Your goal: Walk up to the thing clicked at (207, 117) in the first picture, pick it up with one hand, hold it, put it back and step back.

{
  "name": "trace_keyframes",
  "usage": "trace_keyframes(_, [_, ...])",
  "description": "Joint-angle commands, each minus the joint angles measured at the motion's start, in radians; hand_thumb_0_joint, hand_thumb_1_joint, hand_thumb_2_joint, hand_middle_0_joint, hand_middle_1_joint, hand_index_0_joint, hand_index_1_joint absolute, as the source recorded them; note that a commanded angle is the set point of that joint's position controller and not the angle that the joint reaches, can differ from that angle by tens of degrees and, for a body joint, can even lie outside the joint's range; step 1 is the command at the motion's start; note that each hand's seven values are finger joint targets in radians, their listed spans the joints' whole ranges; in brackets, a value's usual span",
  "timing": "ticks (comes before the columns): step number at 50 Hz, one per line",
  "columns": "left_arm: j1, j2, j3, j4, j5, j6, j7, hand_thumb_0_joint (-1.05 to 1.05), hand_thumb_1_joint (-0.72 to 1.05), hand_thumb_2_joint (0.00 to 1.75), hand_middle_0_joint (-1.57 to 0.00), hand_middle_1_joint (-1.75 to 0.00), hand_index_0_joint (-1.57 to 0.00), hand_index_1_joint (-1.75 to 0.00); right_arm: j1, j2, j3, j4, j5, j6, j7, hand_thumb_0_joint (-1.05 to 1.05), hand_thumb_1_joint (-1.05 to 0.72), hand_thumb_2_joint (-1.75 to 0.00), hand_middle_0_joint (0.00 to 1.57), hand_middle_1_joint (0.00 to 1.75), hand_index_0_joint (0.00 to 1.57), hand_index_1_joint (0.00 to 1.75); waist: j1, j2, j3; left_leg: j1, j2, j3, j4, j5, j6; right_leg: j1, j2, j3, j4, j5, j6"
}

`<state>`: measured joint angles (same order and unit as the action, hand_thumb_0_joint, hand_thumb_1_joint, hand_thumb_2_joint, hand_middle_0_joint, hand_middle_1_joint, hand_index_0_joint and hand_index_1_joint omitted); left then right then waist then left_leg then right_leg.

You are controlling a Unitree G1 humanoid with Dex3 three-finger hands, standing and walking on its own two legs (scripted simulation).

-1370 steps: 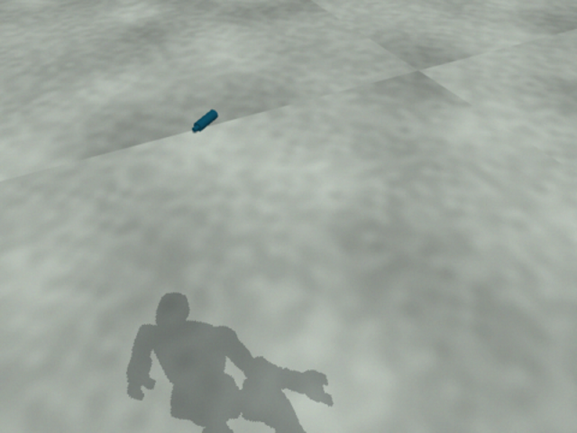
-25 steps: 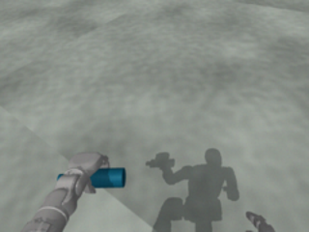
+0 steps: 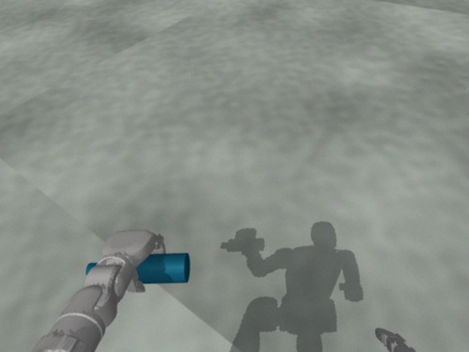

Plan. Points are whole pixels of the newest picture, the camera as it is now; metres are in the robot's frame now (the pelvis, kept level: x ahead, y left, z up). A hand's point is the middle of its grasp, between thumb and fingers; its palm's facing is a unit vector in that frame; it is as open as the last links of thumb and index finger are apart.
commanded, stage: crouch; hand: left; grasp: from above
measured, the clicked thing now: (138, 269) +0.30 +0.23 -0.08
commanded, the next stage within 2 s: lower in 1.90 s
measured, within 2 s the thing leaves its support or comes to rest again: neither
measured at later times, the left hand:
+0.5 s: hand (154, 292) +0.29 +0.22 -0.18, palm faces -0.47 +0.05 -0.88, open 8.8 cm
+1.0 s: hand (178, 305) +0.33 +0.22 -0.42, palm faces -0.50 +0.02 -0.86, open 8.7 cm
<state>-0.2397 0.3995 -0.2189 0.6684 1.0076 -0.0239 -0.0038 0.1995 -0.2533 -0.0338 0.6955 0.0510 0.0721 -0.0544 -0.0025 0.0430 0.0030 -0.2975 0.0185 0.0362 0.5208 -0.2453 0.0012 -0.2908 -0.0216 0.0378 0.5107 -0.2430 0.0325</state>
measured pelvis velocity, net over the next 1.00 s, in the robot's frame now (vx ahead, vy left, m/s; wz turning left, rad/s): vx -0.06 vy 0.00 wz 0.00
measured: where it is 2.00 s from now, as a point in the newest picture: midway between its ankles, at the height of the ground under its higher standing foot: outside the picture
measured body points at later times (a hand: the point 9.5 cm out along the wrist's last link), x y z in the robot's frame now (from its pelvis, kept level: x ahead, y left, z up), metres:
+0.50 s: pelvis -0.02 +0.00 -0.06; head +0.07 +0.01 +0.38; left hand +0.31 +0.22 -0.13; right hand +0.09 -0.29 -0.18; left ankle +0.02 +0.12 -0.74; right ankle +0.02 -0.14 -0.74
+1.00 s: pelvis -0.06 +0.00 -0.26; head +0.13 +0.02 +0.14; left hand +0.36 +0.22 -0.37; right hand -0.02 -0.27 -0.39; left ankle +0.01 +0.12 -0.74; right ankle +0.01 -0.14 -0.74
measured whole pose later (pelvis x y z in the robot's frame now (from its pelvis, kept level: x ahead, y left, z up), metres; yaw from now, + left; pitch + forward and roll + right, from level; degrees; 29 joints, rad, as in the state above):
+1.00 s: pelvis -0.06 +0.00 -0.26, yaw +0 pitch +35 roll -4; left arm -0.69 0.45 -0.05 1.25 1.20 -0.11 0.37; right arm 0.22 -0.23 -0.04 0.77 -0.08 -0.03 0.00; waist -0.16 0.05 -0.20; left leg -1.82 0.02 -0.04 1.82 -0.62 0.00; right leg -1.77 -0.01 0.00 1.78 -0.63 0.04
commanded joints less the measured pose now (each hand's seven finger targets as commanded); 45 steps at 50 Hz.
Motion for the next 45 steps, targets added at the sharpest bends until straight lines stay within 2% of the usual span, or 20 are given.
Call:
trace_keyframes(1, [-0.339, 0.203, 0.113, -0.227, -0.001, -0.005, 0.036, 0.0, 0.61, 0.73, -0.98, -0.58, -1.0, -0.58, -0.068, -0.139, -0.052, -0.139, 0.001, -0.042, -0.005, 0.0, -0.88, -0.9, 0.2, 0.3, 0.2, 0.3, -0.004, -0.019, -0.29, 0.165, -0.028, -0.008, -0.056, 0.224, 0.004, 0.049, 0.046, -0.041, -0.072, 0.18, -0.041])
trace_keyframes(6, [-0.276, 0.193, 0.12, -0.172, 0.011, -0.026, 0.047, 0.0, 0.68, 0.8, -1.09, -0.58, -1.07, -0.59, -0.066, -0.134, -0.049, -0.147, 0.0, -0.031, -0.003, 0.0, -0.89, -0.9, 0.2, 0.3, 0.2, 0.3, -0.005, -0.052, -0.233, 0.124, -0.031, -0.012, -0.06, 0.197, 0.008, 0.031, 0.045, -0.042, -0.072, 0.156, -0.042])
trace_keyframes(10, [-0.338, 0.201, 0.141, -0.109, 0.042, -0.064, 0.118, 0.0, 0.68, 0.8, -1.08, -0.58, -1.07, -0.59, -0.055, -0.137, -0.05, -0.134, -0.012, -0.02, 0.002, 0.0, -0.89, -0.9, 0.2, 0.3, 0.2, 0.3, -0.023, -0.044, -0.21, 0.075, -0.034, -0.011, -0.021, 0.149, 0.004, -0.048, 0.039, -0.039, -0.042, 0.111, -0.042])
trace_keyframes(12, [-0.342, 0.169, 0.128, -0.048, 0.067, -0.078, 0.165, 0.0, 0.71, 0.78, -1.09, -0.59, -1.09, -0.59, -0.037, -0.138, -0.056, -0.121, -0.023, -0.019, 0.01, 0.0, -0.89, -0.9, 0.2, 0.3, 0.2, 0.3, -0.038, -0.041, -0.216, 0.029, -0.031, -0.012, 0.027, 0.124, 0.002, -0.107, 0.039, -0.041, 0.001, 0.092, -0.043])
trace_keyframes(14, [-0.401, 0.188, 0.134, 0.005, 0.098, -0.086, 0.211, 0.0, 0.72, 0.8, -1.11, -0.59, -1.1, -0.6, -0.016, -0.147, -0.062, -0.105, -0.031, -0.02, 0.019, 0.0, -0.89, -0.9, 0.2, 0.3, 0.2, 0.3, -0.047, -0.015, -0.255, -0.009, -0.027, -0.018, 0.091, 0.113, -0.004, -0.173, 0.038, -0.044, 0.059, 0.083, -0.045])
trace_keyframes(17, [-0.486, 0.138, 0.103, 0.059, 0.14, -0.092, 0.279, 0.0, 0.74, 0.82, -1.11, -0.62, -1.11, -0.62, 0.015, -0.153, -0.078, -0.076, -0.046, -0.026, 0.033, 0.0, -0.89, -0.9, 0.2, 0.3, 0.2, 0.3, -0.075, -0.023, -0.335, -0.113, -0.029, -0.018, 0.233, 0.109, -0.005, -0.295, 0.033, -0.04, 0.177, 0.095, -0.04])
trace_keyframes(22, [-0.549, 0.145, 0.128, 0.167, 0.193, -0.101, 0.382, 0.0, 0.73, 0.78, -1.08, -0.64, -1.09, -0.64, 0.067, -0.166, -0.096, -0.054, -0.068, -0.036, 0.047, 0.0, -0.89, -0.9, 0.2, 0.3, 0.2, 0.3, -0.081, 0.011, -0.461, -0.316, -0.025, -0.022, 0.451, 0.056, 0.005, -0.517, 0.035, -0.045, 0.384, 0.043, -0.05])
trace_keyframes(23, [-0.585, 0.135, 0.119, 0.182, 0.199, -0.098, 0.4, 0.0, 0.74, 0.76, -1.09, -0.64, -1.1, -0.63, 0.073, -0.169, -0.1, -0.049, -0.071, -0.04, 0.046, 0.0, -0.9, -0.9, 0.2, 0.3, 0.2, 0.3, -0.097, 0.021, -0.49, -0.339, -0.023, -0.027, 0.486, 0.04, 0.004, -0.563, 0.036, -0.052, 0.422, 0.027, -0.052])
trace_keyframes(26, [-0.67, 0.175, 0.14, 0.256, 0.222, -0.084, 0.444, 0.0, 0.75, 0.74, -1.09, -0.63, -1.1, -0.61, 0.098, -0.176, -0.099, -0.027, -0.083, -0.054, 0.037, 0.0, -0.89, -0.9, 0.2, 0.3, 0.2, 0.3, -0.107, 0.056, -0.564, -0.461, -0.024, -0.035, 0.596, 0.016, 0.006, -0.691, 0.04, -0.06, 0.545, -0.002, -0.057])
trace_keyframes(27, [-0.672, 0.201, 0.162, 0.269, 0.223, -0.077, 0.459, 0.0, 0.77, 0.74, -1.11, -0.62, -1.12, -0.61, 0.1, -0.179, -0.101, -0.022, -0.088, -0.057, 0.032, 0.0, -0.9, -0.9, 0.2, 0.3, 0.2, 0.3, -0.093, 0.057, -0.592, -0.51, -0.024, -0.036, 0.632, 0.006, 0.01, -0.723, 0.042, -0.063, 0.584, -0.011, -0.058])
trace_keyframes(29, [-0.663, 0.184, 0.165, 0.3, 0.205, -0.062, 0.47, 0.0, 0.8, 0.72, -1.12, -0.59, -1.14, -0.58, 0.111, -0.181, -0.101, -0.019, -0.094, -0.069, 0.028, 0.0, -0.89, -0.9, 0.2, 0.3, 0.2, 0.3, -0.1, 0.067, -0.638, -0.565, -0.019, -0.051, 0.689, -0.001, 0.013, -0.804, 0.046, -0.073, 0.663, -0.03, -0.063])
trace_keyframes(31, [-0.698, 0.227, 0.194, 0.3, 0.204, -0.045, 0.477, 0.0, 0.82, 0.74, -1.16, -0.57, -1.16, -0.57, 0.116, -0.187, -0.105, -0.012, -0.099, -0.076, 0.021, 0.0, -0.89, -0.9, 0.2, 0.3, 0.2, 0.3, -0.096, 0.091, -0.701, -0.617, -0.014, -0.063, 0.744, -0.025, 0.015, -0.868, 0.045, -0.077, 0.726, -0.047, -0.062])
trace_keyframes(33, [-0.657, 0.221, 0.193, 0.367, 0.205, -0.027, 0.473, 0.0, 0.8, 0.74, -1.16, -0.54, -1.16, -0.55, 0.12, -0.19, -0.103, -0.014, -0.102, -0.08, 0.02, 0.0, -0.89, -0.9, 0.2, 0.3, 0.2, 0.3, -0.103, 0.058, -0.699, -0.706, -0.015, -0.071, 0.787, -0.075, 0.017, -0.912, 0.042, -0.08, 0.779, -0.083, -0.063])
trace_keyframes(36, [-0.735, 0.264, 0.21, 0.356, 0.188, -0.017, 0.456, 0.0, 0.79, 0.75, -1.15, -0.55, -1.15, -0.56, 0.123, -0.191, -0.1, -0.012, -0.113, -0.092, 0.02, 0.0, -0.9, -0.9, 0.2, 0.3, 0.2, 0.3, -0.114, 0.088, -0.764, -0.758, -0.01, -0.092, 0.845, -0.106, 0.008, -1.005, 0.035, -0.087, 0.86, -0.119, -0.063])
trace_keyframes(37, [-0.751, 0.266, 0.208, 0.333, 0.188, -0.018, 0.448, 0.0, 0.78, 0.75, -1.15, -0.55, -1.15, -0.56, 0.121, -0.19, -0.105, -0.018, -0.114, -0.095, 0.02, 0.0, -0.89, -0.9, 0.2, 0.3, 0.2, 0.3, -0.11, 0.109, -0.789, -0.768, -0.012, -0.088, 0.862, -0.137, 0.005, -1.026, 0.035, -0.088, 0.876, -0.145, -0.066])
trace_keyframes(38, [-0.761, 0.256, 0.202, 0.347, 0.184, -0.02, 0.44, 0.0, 0.77, 0.77, -1.16, -0.53, -1.14, -0.55, 0.122, -0.19, -0.1, -0.014, -0.116, -0.098, 0.021, 0.0, -0.9, -0.9, 0.2, 0.3, 0.2, 0.3, -0.126, 0.115, -0.775, -0.802, -0.011, -0.094, 0.882, -0.152, 0.003, -1.067, 0.033, -0.091, 0.902, -0.162, -0.066])
trace_keyframes(39, [-0.751, 0.273, 0.212, 0.354, 0.181, -0.025, 0.435, 0.0, 0.79, 0.76, -1.17, -0.56, -1.16, -0.57, 0.124, -0.189, -0.099, -0.017, -0.116, -0.102, 0.022, 0.0, -0.9, -0.9, 0.2, 0.3, 0.2, 0.3, -0.116, 0.114, -0.785, -0.835, -0.015, -0.088, 0.898, -0.2, 0.005, -1.076, 0.033, -0.093, 0.914, -0.196, -0.067])
trace_keyframes(42, [-0.8, 0.251, 0.202, 0.371, 0.169, -0.047, 0.426, 0.0, 0.78, 0.81, -1.17, -0.56, -1.15, -0.58, 0.131, -0.19, -0.096, -0.008, -0.121, -0.114, 0.027, 0.0, -0.9, -0.9, 0.2, 0.3, 0.2, 0.3, -0.153, 0.092, -0.778, -0.929, -0.019, -0.091, 0.957, -0.301, 0.009, -1.148, 0.031, -0.097, 0.959, -0.265, -0.066])
trace_keyframes(44, [-0.794, 0.253, 0.203, 0.386, 0.166, -0.063, 0.422, 0.0, 0.79, 0.77, -1.15, -0.56, -1.15, -0.57, 0.136, -0.192, -0.088, 0.001, -0.123, -0.123, 0.034, 0.0, -0.89, -0.9, 0.2, 0.3, 0.2, 0.3, -0.157, 0.097, -0.79, -0.966, -0.021, -0.096, 0.999, -0.31, 0.011, -1.192, 0.028, -0.102, 0.998, -0.276, -0.067])
trace_keyframes(45, [-0.807, 0.284, 0.214, 0.387, 0.172, -0.073, 0.424, 0.0, 0.76, 0.79, -1.15, -0.55, -1.14, -0.56, 0.139, -0.196, -0.088, 0.001, -0.123, -0.127, 0.038, 0.0, -0.9, -0.9, 0.2, 0.3, 0.2, 0.3, -0.157, 0.103, -0.803, -0.976, -0.022, -0.099, 1.012, -0.323, 0.011, -1.212, 0.03, -0.105, 1.014, -0.289, -0.068])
